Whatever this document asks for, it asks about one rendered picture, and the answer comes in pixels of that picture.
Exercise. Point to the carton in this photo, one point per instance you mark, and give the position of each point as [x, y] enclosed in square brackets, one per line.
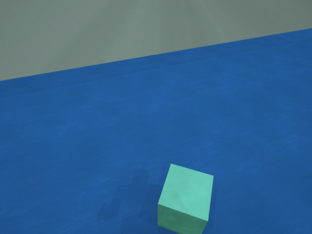
[184, 203]

